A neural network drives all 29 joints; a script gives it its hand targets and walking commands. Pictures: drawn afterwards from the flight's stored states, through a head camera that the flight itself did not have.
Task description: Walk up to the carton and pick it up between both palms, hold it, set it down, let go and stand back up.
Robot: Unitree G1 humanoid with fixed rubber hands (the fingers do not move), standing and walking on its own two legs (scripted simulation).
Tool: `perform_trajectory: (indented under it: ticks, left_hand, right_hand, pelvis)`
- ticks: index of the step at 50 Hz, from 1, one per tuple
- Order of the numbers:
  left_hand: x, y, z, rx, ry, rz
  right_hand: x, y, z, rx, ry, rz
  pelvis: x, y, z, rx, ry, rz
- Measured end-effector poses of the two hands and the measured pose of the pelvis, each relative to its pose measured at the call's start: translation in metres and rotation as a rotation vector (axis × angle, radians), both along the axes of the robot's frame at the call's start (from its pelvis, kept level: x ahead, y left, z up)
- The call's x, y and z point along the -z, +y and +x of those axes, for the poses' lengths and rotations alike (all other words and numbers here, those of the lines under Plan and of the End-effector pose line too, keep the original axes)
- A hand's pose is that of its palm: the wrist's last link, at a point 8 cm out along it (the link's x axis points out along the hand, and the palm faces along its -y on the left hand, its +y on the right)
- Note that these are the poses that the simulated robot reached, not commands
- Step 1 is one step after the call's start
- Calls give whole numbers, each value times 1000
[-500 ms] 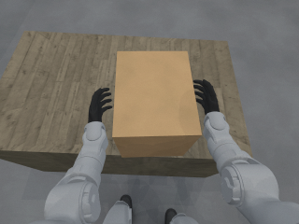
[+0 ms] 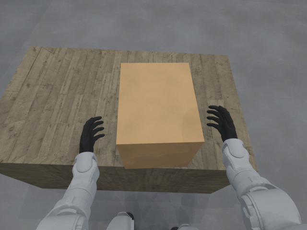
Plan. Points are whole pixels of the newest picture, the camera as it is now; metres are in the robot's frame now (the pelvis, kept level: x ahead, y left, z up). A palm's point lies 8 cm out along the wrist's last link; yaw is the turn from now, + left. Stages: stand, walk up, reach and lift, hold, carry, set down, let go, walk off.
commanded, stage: set down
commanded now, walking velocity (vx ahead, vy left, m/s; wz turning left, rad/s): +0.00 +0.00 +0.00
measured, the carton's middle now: (155, 117) +0.45 +0.02 -0.08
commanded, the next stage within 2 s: let go in 1.34 s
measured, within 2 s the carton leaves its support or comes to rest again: neither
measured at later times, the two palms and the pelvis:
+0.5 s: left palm (83, 157) +0.28 +0.20 -0.02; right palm (242, 148) +0.31 -0.21 +0.00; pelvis +0.01 -0.02 +0.01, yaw +2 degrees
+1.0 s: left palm (78, 171) +0.25 +0.21 -0.04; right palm (235, 167) +0.27 -0.20 -0.03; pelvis +0.02 +0.00 +0.02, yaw +2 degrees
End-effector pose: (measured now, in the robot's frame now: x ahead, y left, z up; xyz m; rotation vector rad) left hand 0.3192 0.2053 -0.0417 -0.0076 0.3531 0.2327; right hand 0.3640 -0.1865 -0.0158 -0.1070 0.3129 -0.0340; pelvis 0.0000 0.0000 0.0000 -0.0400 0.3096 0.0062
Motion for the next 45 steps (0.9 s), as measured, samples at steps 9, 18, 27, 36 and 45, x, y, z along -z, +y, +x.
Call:
perform_trajectory:
  ticks: [9, 18, 27, 36, 45]
  left_hand:
    - [-16, 10, -3, 29, -36, 21]
    - [-26, -1, -18, 68, -13, 6]
    - [-21, -1, -40, 43, 10, -13]
    - [-17, 4, -47, 40, 16, 4]
    - [-10, 6, -58, 48, 50, 14]
  right_hand:
    - [-5, -17, -13, -23, -14, 15]
    - [-12, -25, -33, -46, -9, 36]
    - [-14, -24, -52, -64, 23, 31]
    - [-3, -7, -60, -61, 43, 55]
    - [13, -3, -79, -57, 67, 44]
  pelvis:
    - [-2, -5, 2, -7, -38, 8]
    - [-10, -12, 7, -15, -113, 21]
    - [-14, -20, 12, -35, -176, 34]
    - [-13, -17, 14, -51, -199, 35]
    - [-15, -8, 20, -42, -206, 30]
